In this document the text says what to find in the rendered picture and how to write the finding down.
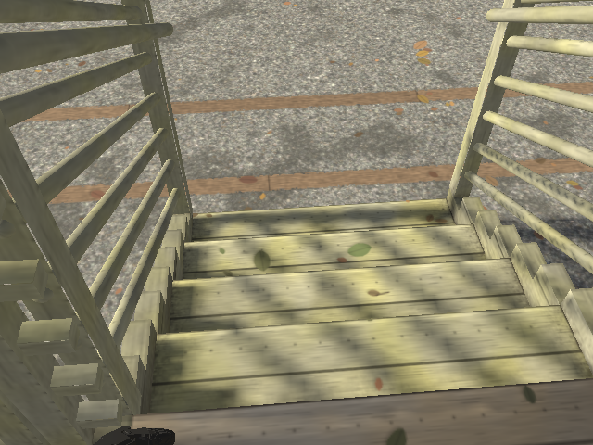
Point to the robot left hand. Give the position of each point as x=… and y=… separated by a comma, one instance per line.
x=140, y=436

